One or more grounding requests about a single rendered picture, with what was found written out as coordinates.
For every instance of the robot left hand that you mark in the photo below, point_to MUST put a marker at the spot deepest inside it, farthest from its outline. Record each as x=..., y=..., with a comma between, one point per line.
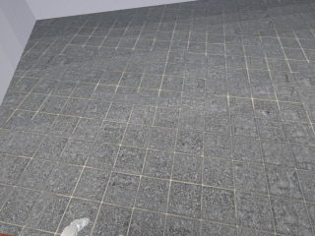
x=75, y=226

